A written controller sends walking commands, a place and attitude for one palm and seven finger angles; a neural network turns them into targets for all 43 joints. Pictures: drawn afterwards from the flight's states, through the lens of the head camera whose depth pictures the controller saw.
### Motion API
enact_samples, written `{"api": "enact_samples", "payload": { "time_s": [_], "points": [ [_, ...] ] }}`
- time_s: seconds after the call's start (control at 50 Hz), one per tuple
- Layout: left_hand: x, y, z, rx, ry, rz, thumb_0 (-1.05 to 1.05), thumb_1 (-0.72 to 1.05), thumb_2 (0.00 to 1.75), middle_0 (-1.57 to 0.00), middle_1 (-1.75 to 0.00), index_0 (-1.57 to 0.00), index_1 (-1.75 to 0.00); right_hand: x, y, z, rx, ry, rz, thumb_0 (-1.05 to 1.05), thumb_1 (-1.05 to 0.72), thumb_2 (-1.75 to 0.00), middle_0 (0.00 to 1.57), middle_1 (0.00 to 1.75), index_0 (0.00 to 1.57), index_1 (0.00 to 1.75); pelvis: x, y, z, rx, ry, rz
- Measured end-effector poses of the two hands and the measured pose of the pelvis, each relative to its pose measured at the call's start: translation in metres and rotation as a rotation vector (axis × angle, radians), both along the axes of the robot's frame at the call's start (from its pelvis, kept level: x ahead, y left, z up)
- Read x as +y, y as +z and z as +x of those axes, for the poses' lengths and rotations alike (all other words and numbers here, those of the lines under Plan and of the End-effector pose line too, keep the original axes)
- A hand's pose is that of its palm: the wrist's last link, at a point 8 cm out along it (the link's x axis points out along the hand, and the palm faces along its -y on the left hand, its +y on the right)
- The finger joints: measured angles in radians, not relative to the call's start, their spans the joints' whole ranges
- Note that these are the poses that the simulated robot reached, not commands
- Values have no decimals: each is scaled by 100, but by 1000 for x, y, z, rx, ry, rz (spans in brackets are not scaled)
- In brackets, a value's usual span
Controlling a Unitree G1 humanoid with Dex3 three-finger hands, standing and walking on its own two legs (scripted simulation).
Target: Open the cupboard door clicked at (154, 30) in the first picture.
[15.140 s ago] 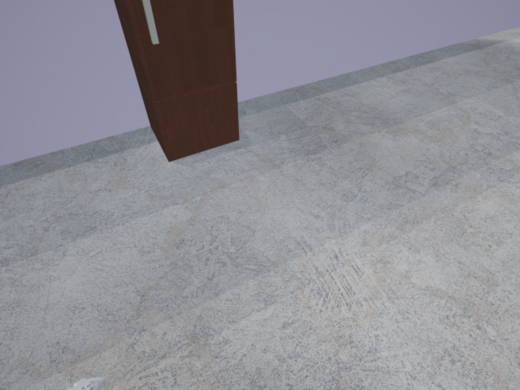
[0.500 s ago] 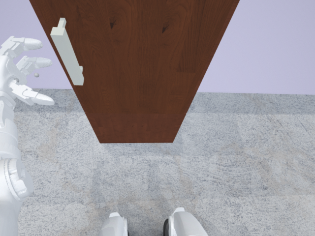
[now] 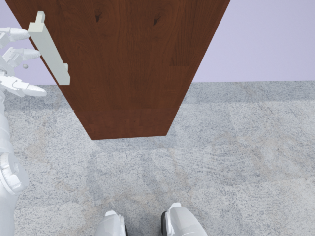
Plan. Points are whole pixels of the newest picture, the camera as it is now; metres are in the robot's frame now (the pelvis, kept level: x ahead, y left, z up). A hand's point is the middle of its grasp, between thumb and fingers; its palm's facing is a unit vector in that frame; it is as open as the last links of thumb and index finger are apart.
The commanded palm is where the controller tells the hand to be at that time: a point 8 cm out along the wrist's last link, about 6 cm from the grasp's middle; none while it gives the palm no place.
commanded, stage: move the hooked fingers beside the handle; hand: left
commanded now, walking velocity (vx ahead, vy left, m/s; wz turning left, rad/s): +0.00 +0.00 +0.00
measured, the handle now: (54, 52) +0.54 +0.20 +0.07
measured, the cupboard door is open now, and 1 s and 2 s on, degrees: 0 0 0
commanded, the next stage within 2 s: slide the fingers in behind the handle in 0.50 s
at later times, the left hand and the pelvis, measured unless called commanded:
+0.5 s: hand (25, 69) +0.49 +0.25 +0.08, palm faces -0.01 -1.00 -0.02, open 14.0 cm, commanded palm +0.47 +0.29 +0.08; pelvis +0.00 -0.01 +0.00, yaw +2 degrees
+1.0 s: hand (39, 68) +0.49 +0.22 +0.08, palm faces -0.01 -1.00 -0.01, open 14.0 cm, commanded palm +0.46 +0.27 +0.08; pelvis +0.00 -0.01 +0.00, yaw +1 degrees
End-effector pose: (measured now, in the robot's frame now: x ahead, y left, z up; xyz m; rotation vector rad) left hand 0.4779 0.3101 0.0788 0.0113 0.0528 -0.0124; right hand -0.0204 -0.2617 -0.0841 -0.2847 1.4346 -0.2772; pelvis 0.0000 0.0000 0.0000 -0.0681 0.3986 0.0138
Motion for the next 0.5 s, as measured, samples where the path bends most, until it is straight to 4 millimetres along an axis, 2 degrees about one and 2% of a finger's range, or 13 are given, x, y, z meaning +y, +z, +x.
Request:
{"api": "enact_samples", "payload": {
  "time_s": [0.2, 0.34, 0.5],
  "points": [
    [7, 8, -10, -21, 7, 6, -1, -50, 30, -30, -120, -30, -120, -2, -1, 27, -45, 39, 2, 0, -90, -90, 21, 30, 21, 30, -1, 3, 4, -20, 17, -2],
    [2, 2, -13, 9, 0, -1, -1, -50, 30, -30, -120, -30, -120, -8, -3, 47, -98, 74, -10, 0, -90, -90, 20, 30, 21, 30, -2, 1, 2, -22, 24, 0],
    [-2, 1, -9, -7, 5, 8, -1, -50, 30, -30, -120, -30, -120, -11, -7, 47, -101, 79, -17, 0, -90, -90, 20, 30, 21, 30, -5, -3, -2, -15, 27, -1]
  ]
}}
